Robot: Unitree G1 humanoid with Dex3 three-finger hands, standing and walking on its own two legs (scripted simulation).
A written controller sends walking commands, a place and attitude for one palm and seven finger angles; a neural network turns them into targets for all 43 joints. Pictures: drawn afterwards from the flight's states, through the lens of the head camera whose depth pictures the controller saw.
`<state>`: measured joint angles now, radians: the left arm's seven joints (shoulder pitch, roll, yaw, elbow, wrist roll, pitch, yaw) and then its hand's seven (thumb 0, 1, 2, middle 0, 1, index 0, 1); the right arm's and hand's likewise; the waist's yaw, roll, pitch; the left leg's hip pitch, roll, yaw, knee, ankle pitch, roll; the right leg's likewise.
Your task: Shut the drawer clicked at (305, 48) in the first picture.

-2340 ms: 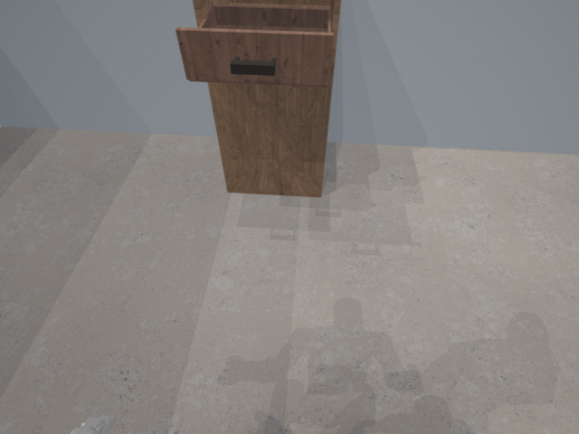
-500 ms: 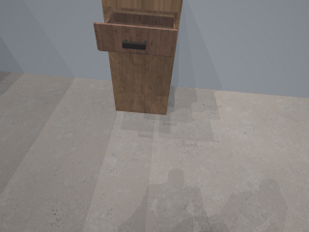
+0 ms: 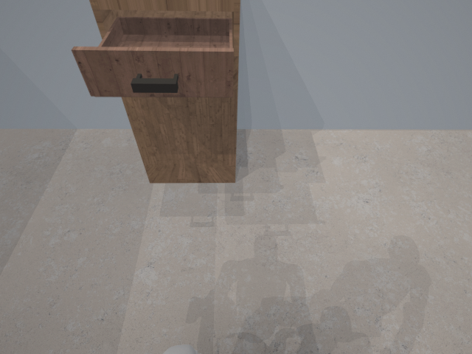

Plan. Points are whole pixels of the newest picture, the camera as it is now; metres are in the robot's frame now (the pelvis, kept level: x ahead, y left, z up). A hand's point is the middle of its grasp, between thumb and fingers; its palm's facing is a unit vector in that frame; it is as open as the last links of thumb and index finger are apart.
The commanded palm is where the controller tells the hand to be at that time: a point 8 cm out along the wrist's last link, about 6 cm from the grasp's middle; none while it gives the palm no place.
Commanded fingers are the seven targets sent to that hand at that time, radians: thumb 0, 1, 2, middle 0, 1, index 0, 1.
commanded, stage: take the last steps up to it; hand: left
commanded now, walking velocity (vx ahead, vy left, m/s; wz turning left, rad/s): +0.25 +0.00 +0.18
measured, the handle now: (156, 81) +0.77 +0.23 +0.05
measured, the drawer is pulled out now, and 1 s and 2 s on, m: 0.27 0.27 0.27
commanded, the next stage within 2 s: come to a stop and stand still in 1.00 s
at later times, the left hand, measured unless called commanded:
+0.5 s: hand (123, 336) +0.19 +0.22 -0.15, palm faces +0.05 -0.99 -0.16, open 7.4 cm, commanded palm none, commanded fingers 0.00 0.90 0.90 -0.20 -0.30 -0.20 -0.30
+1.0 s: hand (161, 270) +0.32 +0.18 -0.16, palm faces +0.10 -0.99 -0.14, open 7.3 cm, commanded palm none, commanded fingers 0.00 0.90 0.90 -0.20 -0.30 -0.20 -0.30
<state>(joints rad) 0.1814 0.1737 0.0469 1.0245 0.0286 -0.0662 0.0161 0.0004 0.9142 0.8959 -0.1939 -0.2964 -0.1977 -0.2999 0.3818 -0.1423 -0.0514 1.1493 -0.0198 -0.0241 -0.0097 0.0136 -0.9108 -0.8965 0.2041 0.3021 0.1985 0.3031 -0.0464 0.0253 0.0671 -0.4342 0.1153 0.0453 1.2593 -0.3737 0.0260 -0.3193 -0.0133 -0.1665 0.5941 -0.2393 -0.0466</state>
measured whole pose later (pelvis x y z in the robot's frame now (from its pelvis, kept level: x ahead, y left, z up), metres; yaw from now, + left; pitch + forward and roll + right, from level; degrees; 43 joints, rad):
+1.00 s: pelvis +0.34 +0.02 +0.02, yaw +2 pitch -1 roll -2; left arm 0.34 0.12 0.03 1.11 0.03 -0.06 0.01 0.00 0.92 0.90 -0.20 -0.30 -0.20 -0.30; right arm 0.22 -0.18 -0.07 1.05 -0.02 -0.03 0.01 0.01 -0.93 -0.90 0.20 0.30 0.19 0.30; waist 0.01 0.01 0.02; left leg -0.44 0.11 0.10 0.74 -0.28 -0.01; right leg -0.12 -0.03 -0.17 0.40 -0.26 0.00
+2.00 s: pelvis +0.38 +0.03 +0.02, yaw +2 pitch -1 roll +0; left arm 0.26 0.19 0.05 1.08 0.02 0.04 0.03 0.00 0.91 0.90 -0.20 -0.30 -0.20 -0.30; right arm 0.26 -0.16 -0.03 1.07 -0.02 0.00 -0.02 0.01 -0.91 -0.90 0.20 0.30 0.20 0.30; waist 0.03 -0.03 0.02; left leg -0.14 0.02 0.03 0.45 -0.30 -0.01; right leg -0.29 -0.05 -0.08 0.48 -0.21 0.01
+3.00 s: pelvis +0.41 +0.02 +0.02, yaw +2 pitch -1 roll +0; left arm 0.27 0.14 0.01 1.15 0.01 -0.02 0.04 0.00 0.91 0.90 -0.20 -0.30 -0.20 -0.30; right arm 0.30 -0.13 -0.01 1.15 -0.01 -0.02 -0.04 0.01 -0.91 -0.90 0.20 0.30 0.20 0.30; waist 0.01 0.01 0.03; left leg -0.05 0.05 0.04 0.38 -0.31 -0.03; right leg -0.22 -0.02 -0.07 0.43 -0.20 -0.01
